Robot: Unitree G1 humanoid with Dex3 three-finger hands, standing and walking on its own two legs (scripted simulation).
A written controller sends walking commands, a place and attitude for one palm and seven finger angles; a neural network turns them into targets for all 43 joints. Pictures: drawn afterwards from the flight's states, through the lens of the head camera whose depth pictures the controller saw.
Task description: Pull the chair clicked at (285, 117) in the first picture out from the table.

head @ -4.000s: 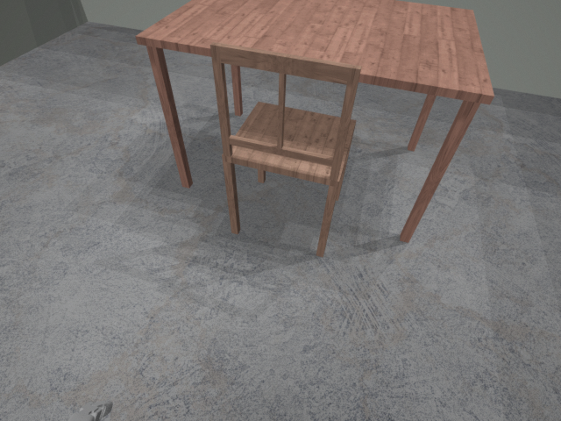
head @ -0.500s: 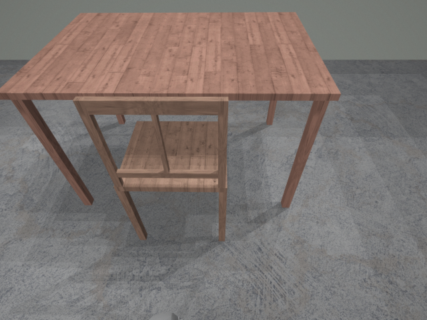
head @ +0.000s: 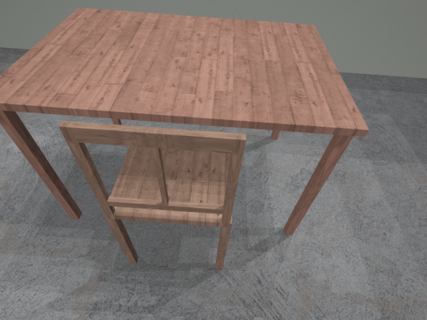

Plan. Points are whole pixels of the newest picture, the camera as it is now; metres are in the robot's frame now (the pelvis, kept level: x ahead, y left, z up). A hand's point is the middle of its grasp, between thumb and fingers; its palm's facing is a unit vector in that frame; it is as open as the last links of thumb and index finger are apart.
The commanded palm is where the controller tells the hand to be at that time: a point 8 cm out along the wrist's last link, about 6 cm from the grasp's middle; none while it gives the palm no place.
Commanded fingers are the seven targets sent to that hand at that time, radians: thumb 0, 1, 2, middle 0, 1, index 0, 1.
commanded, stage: come to a stop and stand still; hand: left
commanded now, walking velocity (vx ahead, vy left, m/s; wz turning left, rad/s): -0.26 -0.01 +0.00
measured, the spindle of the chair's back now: (161, 177) +0.48 +0.18 -0.10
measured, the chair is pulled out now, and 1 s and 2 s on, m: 0.00 0.00 0.00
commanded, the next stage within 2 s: look again from close up in 1.32 s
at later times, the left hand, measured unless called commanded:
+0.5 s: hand out of the picture +0.05 +0.19 -0.18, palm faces +0.09 -0.97 -0.23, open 7.4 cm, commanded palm none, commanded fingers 0.00 0.90 0.90 -0.20 -0.30 -0.20 -0.30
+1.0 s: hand out of the picture -0.07 +0.18 -0.17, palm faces +0.04 -0.98 -0.19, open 7.4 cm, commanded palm none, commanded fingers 0.00 0.90 0.90 -0.20 -0.30 -0.20 -0.30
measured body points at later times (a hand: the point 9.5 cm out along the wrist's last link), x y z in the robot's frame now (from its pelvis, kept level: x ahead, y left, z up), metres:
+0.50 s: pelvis -0.02 +0.00 -0.01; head +0.02 +0.00 +0.44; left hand +0.04 +0.24 -0.16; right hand +0.05 -0.25 -0.16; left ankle -0.06 +0.12 -0.74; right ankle +0.07 -0.14 -0.74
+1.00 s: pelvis -0.06 +0.01 +0.01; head -0.06 +0.00 +0.46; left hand -0.07 +0.23 -0.15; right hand -0.06 -0.21 -0.16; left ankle -0.06 +0.12 -0.74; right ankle -0.07 -0.09 -0.74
